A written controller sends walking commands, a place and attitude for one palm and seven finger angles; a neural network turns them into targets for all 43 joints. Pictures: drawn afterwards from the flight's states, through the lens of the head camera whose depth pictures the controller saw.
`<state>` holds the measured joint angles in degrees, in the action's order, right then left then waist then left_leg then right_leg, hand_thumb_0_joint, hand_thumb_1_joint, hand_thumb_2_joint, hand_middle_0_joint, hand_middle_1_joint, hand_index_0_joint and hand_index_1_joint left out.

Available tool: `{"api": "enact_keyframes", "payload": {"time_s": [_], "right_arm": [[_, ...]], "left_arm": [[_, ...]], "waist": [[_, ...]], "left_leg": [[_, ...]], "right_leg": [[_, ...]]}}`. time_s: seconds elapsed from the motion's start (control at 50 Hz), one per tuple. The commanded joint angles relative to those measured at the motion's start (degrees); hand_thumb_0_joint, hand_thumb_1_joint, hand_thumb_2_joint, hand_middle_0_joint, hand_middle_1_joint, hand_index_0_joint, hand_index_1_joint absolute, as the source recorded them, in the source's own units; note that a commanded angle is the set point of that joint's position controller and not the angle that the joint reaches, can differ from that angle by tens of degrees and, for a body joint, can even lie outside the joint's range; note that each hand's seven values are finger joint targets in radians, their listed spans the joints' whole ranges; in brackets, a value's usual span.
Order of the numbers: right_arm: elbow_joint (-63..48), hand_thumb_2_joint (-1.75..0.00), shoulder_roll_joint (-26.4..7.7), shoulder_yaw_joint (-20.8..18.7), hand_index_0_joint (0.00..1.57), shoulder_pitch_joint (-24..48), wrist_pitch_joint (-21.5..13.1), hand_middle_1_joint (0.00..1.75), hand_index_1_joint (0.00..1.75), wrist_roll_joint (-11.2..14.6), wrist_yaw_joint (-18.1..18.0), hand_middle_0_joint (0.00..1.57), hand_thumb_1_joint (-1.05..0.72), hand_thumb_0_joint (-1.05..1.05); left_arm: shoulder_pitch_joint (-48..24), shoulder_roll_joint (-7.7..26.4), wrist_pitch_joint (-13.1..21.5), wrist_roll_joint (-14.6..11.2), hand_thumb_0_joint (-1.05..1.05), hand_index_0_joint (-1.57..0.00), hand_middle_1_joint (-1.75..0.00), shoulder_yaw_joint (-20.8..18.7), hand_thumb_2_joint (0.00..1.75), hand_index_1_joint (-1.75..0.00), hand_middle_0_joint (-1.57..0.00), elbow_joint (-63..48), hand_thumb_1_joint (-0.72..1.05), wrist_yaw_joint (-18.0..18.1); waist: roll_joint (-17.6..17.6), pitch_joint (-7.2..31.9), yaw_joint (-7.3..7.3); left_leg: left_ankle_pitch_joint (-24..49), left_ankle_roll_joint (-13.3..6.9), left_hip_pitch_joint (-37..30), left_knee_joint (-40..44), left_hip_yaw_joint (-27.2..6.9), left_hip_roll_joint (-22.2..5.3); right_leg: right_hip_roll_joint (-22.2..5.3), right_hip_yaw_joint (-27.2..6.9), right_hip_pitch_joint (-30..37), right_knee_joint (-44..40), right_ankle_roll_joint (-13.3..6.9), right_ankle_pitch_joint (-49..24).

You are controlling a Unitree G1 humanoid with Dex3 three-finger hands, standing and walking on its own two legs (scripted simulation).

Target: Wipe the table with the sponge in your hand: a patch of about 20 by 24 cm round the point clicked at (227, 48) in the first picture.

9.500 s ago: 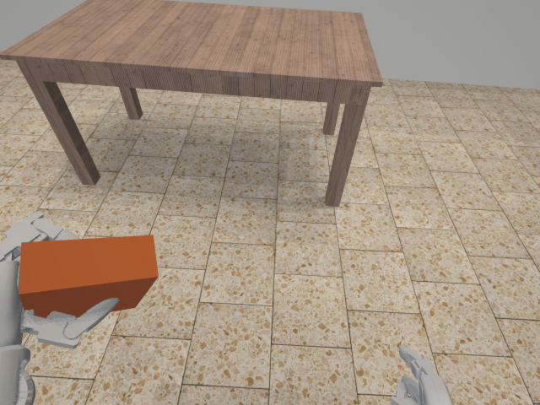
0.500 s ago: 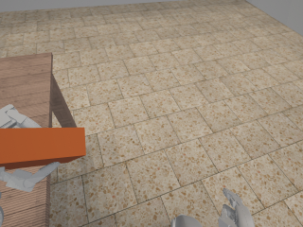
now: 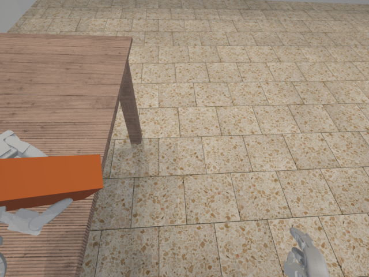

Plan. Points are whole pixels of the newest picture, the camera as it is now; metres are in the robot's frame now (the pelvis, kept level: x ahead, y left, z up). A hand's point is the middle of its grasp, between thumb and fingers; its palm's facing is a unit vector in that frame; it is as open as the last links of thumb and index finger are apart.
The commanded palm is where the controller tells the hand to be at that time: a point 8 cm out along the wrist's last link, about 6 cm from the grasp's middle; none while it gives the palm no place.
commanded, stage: turn to face it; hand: left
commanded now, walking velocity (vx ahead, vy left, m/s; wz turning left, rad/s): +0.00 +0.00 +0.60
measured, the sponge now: (63, 182) +0.23 +0.20 +0.16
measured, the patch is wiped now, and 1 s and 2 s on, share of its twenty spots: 0.00 0.00 0.00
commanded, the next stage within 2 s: take the last steps up to it in 1.80 s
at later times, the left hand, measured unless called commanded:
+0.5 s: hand out of the picture +0.05 +0.23 +0.16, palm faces +0.60 -0.65 -0.46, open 9.3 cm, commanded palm -0.02 +0.26 +0.18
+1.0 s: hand out of the picture -0.13 +0.21 +0.18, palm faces +0.76 -0.46 -0.46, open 9.3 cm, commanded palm -0.20 +0.22 +0.18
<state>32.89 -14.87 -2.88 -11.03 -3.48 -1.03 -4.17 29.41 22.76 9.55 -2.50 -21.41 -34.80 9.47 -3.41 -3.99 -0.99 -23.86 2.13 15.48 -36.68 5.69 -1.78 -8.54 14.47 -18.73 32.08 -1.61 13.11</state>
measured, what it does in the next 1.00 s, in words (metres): walks backwards, turning left: left foot, then right foot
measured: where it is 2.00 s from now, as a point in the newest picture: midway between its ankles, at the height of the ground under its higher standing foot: outside the picture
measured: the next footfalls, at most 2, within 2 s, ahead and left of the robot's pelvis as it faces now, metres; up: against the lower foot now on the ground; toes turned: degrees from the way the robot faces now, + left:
left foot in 0.02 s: +0.01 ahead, +0.14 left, +0.00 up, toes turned +7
right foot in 0.38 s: -0.01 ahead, -0.12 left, +0.00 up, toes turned +10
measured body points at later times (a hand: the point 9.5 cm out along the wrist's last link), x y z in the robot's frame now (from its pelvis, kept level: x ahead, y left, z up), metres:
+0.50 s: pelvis -0.08 -0.06 +0.00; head -0.04 -0.08 +0.45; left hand +0.01 +0.26 +0.19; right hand +0.15 -0.20 -0.11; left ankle -0.11 +0.09 -0.66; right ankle -0.05 -0.13 -0.73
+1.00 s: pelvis -0.16 -0.10 +0.00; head -0.14 -0.08 +0.45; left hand -0.18 +0.23 +0.21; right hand +0.09 -0.17 -0.09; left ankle -0.22 +0.03 -0.73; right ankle -0.08 -0.18 -0.69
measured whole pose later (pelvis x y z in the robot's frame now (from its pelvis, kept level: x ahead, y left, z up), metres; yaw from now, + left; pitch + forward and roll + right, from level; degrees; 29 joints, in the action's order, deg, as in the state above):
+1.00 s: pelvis -0.16 -0.10 +0.00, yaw +37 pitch -1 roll -1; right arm 33.8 -8.2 0.7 -12.9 -7.0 0.5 -0.9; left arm 30.8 23.4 10.2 -2.9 -21.4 -34.8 7.2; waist 0.7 -3.8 -0.2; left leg -12.0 1.4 16.1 -28.6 -4.5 -1.2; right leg -2.1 5.3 -24.7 50.6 5.0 26.0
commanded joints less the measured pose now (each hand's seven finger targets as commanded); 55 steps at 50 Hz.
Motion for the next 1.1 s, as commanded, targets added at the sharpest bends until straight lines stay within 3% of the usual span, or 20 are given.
{"api": "enact_keyframes", "payload": {"time_s": [0.0, 0.02, 0.06, 0.14, 0.32, 0.34, 0.36, 0.38, 0.4, 0.46, 0.64, 0.72, 0.74, 0.76, 0.78, 0.82, 0.88, 1.04, 1.06, 1.08], "right_arm": [[-9.9, -0.9, -4.5, -1.2, 0.2, 2.9, -3.2, 0.3, 0.3, 0.5, 0.1, 0.2, -0.9, 0.0], [-9.6, -0.9, -5.1, -1.5, 0.2, 2.2, -4.1, 0.3, 0.3, 0.9, 1.0, 0.2, -0.9, 0.0], [-8.1, -0.9, -4.8, -1.9, 0.2, 2.4, -5.3, 0.3, 0.3, 1.3, 2.1, 0.2, -0.9, 0.0], [-7.0, -0.9, -4.1, -1.4, 0.2, 1.5, -6.4, 0.3, 0.3, 2.4, 2.9, 0.2, -0.9, 0.0], [-6.1, -0.9, -3.1, 0.5, 0.2, 3.4, -5.7, 0.3, 0.3, 1.6, 1.8, 0.2, -0.9, 0.0], [-6.2, -0.9, -2.3, 0.8, 0.2, 3.8, -5.4, 0.3, 0.3, 1.8, 1.8, 0.2, -0.9, 0.0], [-6.9, -0.9, -0.6, 1.1, 0.2, 4.0, -4.9, 0.3, 0.3, 1.9, 1.7, 0.2, -0.9, 0.0], [-8.2, -0.9, -1.5, 0.8, 0.2, 4.9, -5.1, 0.3, 0.3, 2.2, 1.4, 0.2, -0.9, 0.0], [-6.8, -0.9, -3.1, -0.5, 0.2, 4.4, -5.3, 0.3, 0.3, 1.6, 1.6, 0.2, -0.9, 0.0], [-6.5, -0.9, -0.5, 1.4, 0.2, 7.9, -3.8, 0.3, 0.3, 1.3, 0.9, 0.2, -0.9, 0.0], [-9.2, -0.9, -1.0, 0.4, 0.2, 4.8, -2.9, 0.3, 0.3, -0.2, -0.4, 0.2, -0.9, 0.0], [-9.4, -0.9, -1.8, -0.5, 0.2, 1.9, -1.9, 0.3, 0.3, 0.3, -0.1, 0.2, -0.9, 0.0], [-9.8, -0.9, -3.6, -0.9, 0.2, 2.1, -2.2, 0.3, 0.3, 0.6, 0.0, 0.2, -0.9, 0.0], [-10.5, -0.9, -5.3, -1.3, 0.2, 3.1, -3.2, 0.3, 0.3, 0.9, 0.3, 0.2, -0.9, 0.0], [-9.3, -0.9, -4.3, -0.9, 0.2, 1.7, -4.3, 0.3, 0.3, 0.7, 0.7, 0.2, -0.9, 0.0], [-7.9, -0.9, -4.1, -1.1, 0.2, 3.0, -5.6, 0.3, 0.3, 1.2, 1.7, 0.2, -0.9, 0.0], [-7.6, -0.9, -4.3, -1.1, 0.2, 2.2, -6.4, 0.3, 0.3, 2.0, 2.5, 0.2, -0.9, 0.0], [-6.0, -0.9, -3.5, 0.1, 0.2, 2.9, -5.8, 0.3, 0.3, 1.8, 1.8, 0.2, -0.9, 0.0], [-6.1, -0.9, -3.1, 0.4, 0.2, 3.6, -5.6, 0.3, 0.3, 1.8, 1.8, 0.2, -0.9, 0.0], [-6.3, -0.9, -2.0, 0.7, 0.2, 3.2, -5.1, 0.3, 0.3, 2.0, 1.8, 0.2, -0.9, 0.0]], "left_arm": [[-2.4, 8.4, 5.3, -1.5, 0.0, -1.2, -1.6, -6.3, 1.3, -1.6, -1.2, -16.7, 0.1, 1.3], [-2.5, 9.6, 6.4, -0.8, 0.0, -1.2, -1.6, -6.8, 1.3, -1.6, -1.2, -16.5, 0.1, 0.5], [-1.6, 11.4, 6.6, 1.1, 0.0, -1.2, -1.6, -8.5, 1.3, -1.6, -1.2, -16.0, 0.1, -0.7], [1.5, 7.8, 5.5, -0.5, 0.0, -1.2, -1.6, -6.1, 1.3, -1.6, -1.2, -15.8, 0.1, -1.1], [-4.6, 7.1, 2.2, -1.6, 0.0, -1.2, -1.6, -5.1, 1.3, -1.6, -1.2, -6.6, 0.1, -2.1], [-6.8, 8.4, 2.0, -1.1, 0.0, -1.2, -1.6, -5.5, 1.3, -1.6, -1.2, -6.1, 0.1, -2.0], [-7.9, 11.7, 1.3, -0.2, 0.0, -1.2, -1.6, -6.7, 1.3, -1.6, -1.2, -5.6, 0.1, -1.4], [-10.9, 12.7, 0.6, -1.2, 0.0, -1.2, -1.6, -7.7, 1.3, -1.6, -1.2, -5.8, 0.1, -0.5], [-9.8, 10.0, 0.6, -1.5, 0.0, -1.2, -1.6, -5.1, 1.3, -1.6, -1.2, -5.0, 0.1, -0.7], [-6.4, 9.9, 2.4, -0.8, 0.0, -1.2, -1.6, -6.2, 1.3, -1.6, -1.2, -5.9, 0.1, -0.9], [-0.2, 9.1, 3.3, -0.5, 0.0, -1.2, -1.6, -8.2, 1.3, -1.6, -1.2, -8.5, 0.1, 1.8], [-1.2, 7.9, 3.9, -1.1, 0.0, -1.2, -1.6, -6.5, 1.3, -1.6, -1.2, -10.5, 0.1, 1.6], [-2.3, 7.9, 4.3, -1.4, 0.0, -1.2, -1.6, -5.9, 1.3, -1.6, -1.2, -12.3, 0.1, 1.3], [-2.8, 8.4, 5.2, -1.9, 0.0, -1.2, -1.6, -5.5, 1.3, -1.6, -1.2, -14.8, 0.1, 0.8], [-3.8, 10.1, 6.4, -0.5, 0.0, -1.2, -1.6, -6.6, 1.3, -1.6, -1.2, -14.1, 0.1, -0.1], [-4.3, 10.8, 6.7, 1.2, 0.0, -1.2, -1.6, -6.8, 1.3, -1.6, -1.2, -15.1, 0.1, -0.9], [-2.1, 9.3, 5.6, 0.2, 0.0, -1.2, -1.6, -6.1, 1.3, -1.6, -1.2, -16.6, 0.1, -1.0], [-4.2, 7.0, 2.6, -1.7, 0.0, -1.2, -1.6, -5.1, 1.3, -1.6, -1.2, -5.0, 0.1, -2.1], [-5.6, 7.5, 2.5, -1.5, 0.0, -1.2, -1.6, -5.4, 1.3, -1.6, -1.2, -4.3, 0.1, -2.2], [-6.8, 9.2, 2.3, -0.6, 0.0, -1.2, -1.6, -5.9, 1.3, -1.6, -1.2, -4.1, 0.1, -1.9]], "waist": [[20.0, 12.7, -0.01], [24.7, 10.1, 0.95], [21.8, 9.2, 0.02], [19.1, 8.5, 0.28], [14.5, 8.9, 1.89], [8.4, 8.7, 2.42], [-7.5, 7.9, 2.09], [-12.6, 7.6, 2.3], [-12.4, 6.4, 0.89], [-3.5, 6.7, 1.17], [-5.8, 12.3, 3.3], [-0.7, 14.6, 0.09], [6.0, 13.8, -0.04], [19.5, 11.5, 0.74], [22.6, 9.2, 1.12], [20.7, 7.9, 0.62], [20.0, 8.1, 0.8], [14.5, 8.2, 1.64], [11.8, 8.3, 2.29], [5.3, 8.6, 2.07]], "left_leg": [[37.0, -7.2, -12.7, 17.4, -17.7, -12.7], [57.3, -12.8, -14.3, 16.5, -28.3, -21.7], [49.5, -15.0, -10.6, 14.3, -27.5, -19.3], [38.7, -10.5, -5.0, 15.2, -17.0, -11.2], [17.7, -9.0, 4.2, 13.5, -22.1, -8.8], [9.5, -6.9, 7.8, 8.1, -20.5, -6.2], [-4.4, -2.3, 17.6, -6.2, -11.3, 1.3], [-7.0, 0.3, 18.5, -23.3, -8.3, 4.8], [-3.8, 0.5, 15.9, -32.2, -10.5, 3.2], [1.0, 2.4, 16.6, -36.8, -6.3, 1.7], [-4.2, -0.2, 7.5, -2.8, 1.2, 0.8], [10.9, -1.6, -5.3, 13.5, 0.4, 1.0], [21.1, -4.5, -7.9, 15.7, -7.9, -5.1], [45.4, -10.2, -13.0, 16.8, -23.1, -16.7], [54.5, -13.6, -12.9, 17.1, -29.7, -21.5], [46.4, -14.7, -10.1, 15.2, -25.4, -17.8], [38.0, -10.6, -4.6, 15.8, -16.5, -10.7], [18.8, -9.7, 3.4, 14.5, -22.1, -9.0], [13.4, -8.2, 6.0, 11.9, -21.1, -7.5], [4.5, -5.4, 9.2, 4.2, -16.4, -3.2]], "right_leg": [[-0.7, -5.0, -5.1, 20.7, 5.0, 4.5], [3.6, -7.1, -14.5, 28.3, 6.1, 25.6], [2.2, -13.2, -17.9, 34.2, 6.2, 19.9], [5.7, -9.5, -9.7, 25.7, 7.2, 12.4], [9.3, -9.5, 11.3, -4.7, 6.7, 8.0], [4.9, -12.7, 14.9, -13.6, 4.7, 4.1], [-9.3, -27.8, 18.3, -19.3, -0.8, 2.6], [-17.9, -37.1, 11.2, -20.4, -5.2, -0.3], [-17.3, -35.4, 6.0, -20.0, -5.1, -0.2], [-10.2, -15.7, 8.0, -15.2, -3.6, -12.5], [-12.8, -13.9, 18.1, -9.8, -5.8, -25.0], [-10.1, -9.9, 11.8, 2.6, -0.3, -19.8], [-6.0, -7.1, 5.7, 10.2, 2.2, -11.3], [1.4, -5.8, -7.7, 19.9, 5.8, 10.6], [3.1, -8.7, -14.6, 27.1, 5.9, 24.4], [2.6, -12.9, -16.7, 31.5, 6.1, 18.0], [5.2, -9.7, -8.4, 24.3, 6.6, 12.2], [9.7, -9.2, 9.4, -1.3, 7.1, 9.7], [8.1, -10.0, 13.5, -8.9, 6.2, 5.8], [1.0, -15.8, 16.1, -15.6, 3.1, 2.2]]}}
